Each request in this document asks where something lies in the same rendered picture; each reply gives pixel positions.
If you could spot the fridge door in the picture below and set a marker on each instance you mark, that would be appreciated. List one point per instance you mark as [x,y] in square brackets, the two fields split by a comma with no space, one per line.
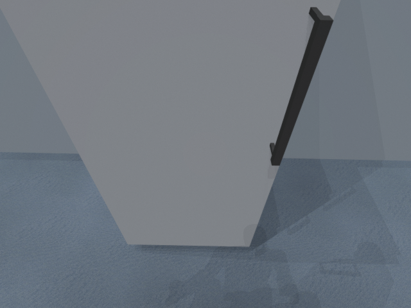
[171,104]

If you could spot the handle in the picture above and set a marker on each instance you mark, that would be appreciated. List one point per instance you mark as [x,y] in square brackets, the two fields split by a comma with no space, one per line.
[319,34]

